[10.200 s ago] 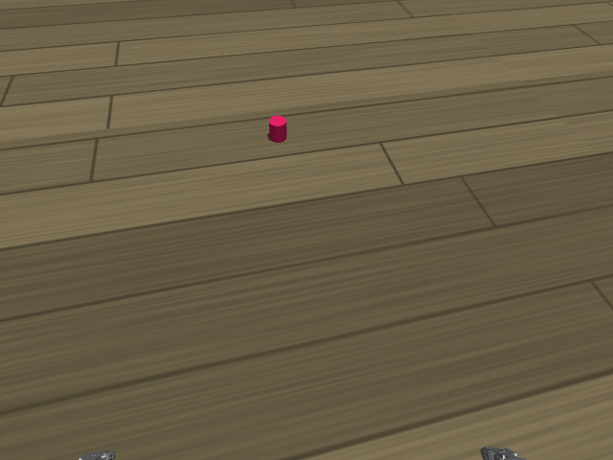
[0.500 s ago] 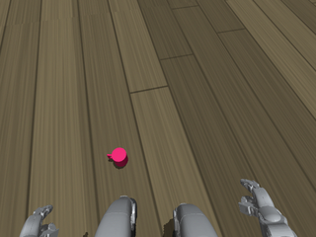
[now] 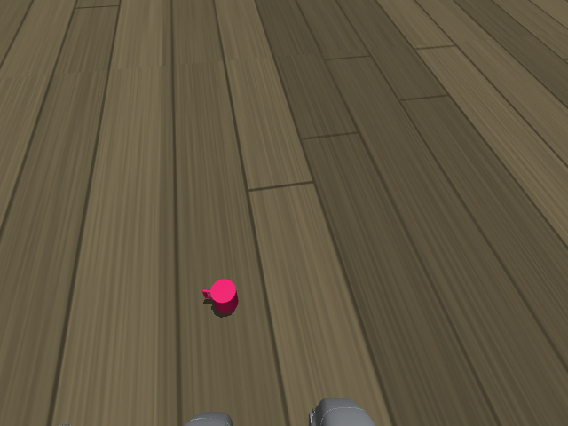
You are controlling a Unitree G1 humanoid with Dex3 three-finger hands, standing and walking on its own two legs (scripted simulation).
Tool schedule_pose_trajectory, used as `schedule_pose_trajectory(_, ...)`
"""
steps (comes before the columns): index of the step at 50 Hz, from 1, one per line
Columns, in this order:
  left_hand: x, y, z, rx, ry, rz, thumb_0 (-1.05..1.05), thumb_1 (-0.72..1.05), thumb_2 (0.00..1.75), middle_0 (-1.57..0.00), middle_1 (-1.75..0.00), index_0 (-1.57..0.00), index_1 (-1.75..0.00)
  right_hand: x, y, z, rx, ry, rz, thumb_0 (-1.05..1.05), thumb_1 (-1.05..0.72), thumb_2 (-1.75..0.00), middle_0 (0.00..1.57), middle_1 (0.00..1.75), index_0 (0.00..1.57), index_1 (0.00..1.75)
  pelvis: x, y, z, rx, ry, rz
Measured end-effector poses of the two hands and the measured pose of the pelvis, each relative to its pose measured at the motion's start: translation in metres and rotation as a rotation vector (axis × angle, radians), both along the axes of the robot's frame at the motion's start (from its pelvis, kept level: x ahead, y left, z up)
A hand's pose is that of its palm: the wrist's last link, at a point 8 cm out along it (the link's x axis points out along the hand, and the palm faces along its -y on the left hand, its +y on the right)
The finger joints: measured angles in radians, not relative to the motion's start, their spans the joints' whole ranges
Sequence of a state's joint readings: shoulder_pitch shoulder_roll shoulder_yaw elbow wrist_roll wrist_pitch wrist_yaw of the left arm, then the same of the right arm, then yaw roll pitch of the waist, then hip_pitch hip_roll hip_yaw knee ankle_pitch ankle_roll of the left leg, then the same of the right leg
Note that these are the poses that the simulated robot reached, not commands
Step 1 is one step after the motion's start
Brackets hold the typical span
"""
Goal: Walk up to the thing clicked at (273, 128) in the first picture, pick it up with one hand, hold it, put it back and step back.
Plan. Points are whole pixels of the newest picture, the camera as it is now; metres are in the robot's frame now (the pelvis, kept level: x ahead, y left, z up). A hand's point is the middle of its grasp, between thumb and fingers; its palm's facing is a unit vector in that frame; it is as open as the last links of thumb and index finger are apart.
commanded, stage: walk up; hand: left
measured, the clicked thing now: (220, 295) +0.56 +0.19 -0.71
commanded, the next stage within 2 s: stand in 0.48 s
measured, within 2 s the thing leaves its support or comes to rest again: neither
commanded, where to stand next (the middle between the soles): +0.15 -0.05 m, yaw -2 degrees
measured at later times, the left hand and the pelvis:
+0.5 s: hand out of the picture +0.11 +0.27 -0.13, palm faces -0.01 -0.94 -0.35, open 7.4 cm; pelvis +0.01 +0.01 +0.02, yaw -1 degrees
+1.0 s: hand out of the picture +0.09 +0.26 -0.13, palm faces -0.05 -0.94 -0.35, open 7.4 cm; pelvis +0.00 +0.00 +0.03, yaw -1 degrees
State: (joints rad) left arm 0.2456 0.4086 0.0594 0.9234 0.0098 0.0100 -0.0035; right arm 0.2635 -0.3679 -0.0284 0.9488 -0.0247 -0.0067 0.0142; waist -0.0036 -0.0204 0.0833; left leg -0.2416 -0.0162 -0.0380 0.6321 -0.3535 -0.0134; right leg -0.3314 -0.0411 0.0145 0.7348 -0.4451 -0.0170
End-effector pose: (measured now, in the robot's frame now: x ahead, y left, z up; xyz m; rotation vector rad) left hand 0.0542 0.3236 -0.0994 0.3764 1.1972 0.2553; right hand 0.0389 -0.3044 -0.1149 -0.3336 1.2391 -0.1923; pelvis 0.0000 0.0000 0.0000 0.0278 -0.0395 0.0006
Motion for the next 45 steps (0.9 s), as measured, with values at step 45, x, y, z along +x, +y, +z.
schedule_pose_trajectory(45,0.037,-0.022,0.009,-0.074,0.02,-0.038,0.0,0.9,0.9,-0.21,-0.3,-0.21,-0.3,0.042,0.015,0.019,0.028,-0.032,-0.041,0.01,-0.91,-0.9,0.2,0.3,0.21,0.3,0.004,0.007,0.026,-0.02,-0.003,-0.02)
